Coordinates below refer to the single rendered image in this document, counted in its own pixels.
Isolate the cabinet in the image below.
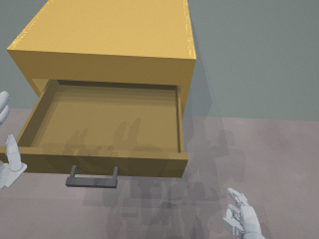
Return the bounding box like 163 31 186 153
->
6 0 196 119

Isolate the robot right hand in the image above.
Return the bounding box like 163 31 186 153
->
223 187 262 239

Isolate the robot left hand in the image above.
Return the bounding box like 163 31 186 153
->
0 91 27 191

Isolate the handle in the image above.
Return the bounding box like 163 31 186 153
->
65 165 119 188

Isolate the drawer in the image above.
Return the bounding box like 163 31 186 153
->
0 79 188 178

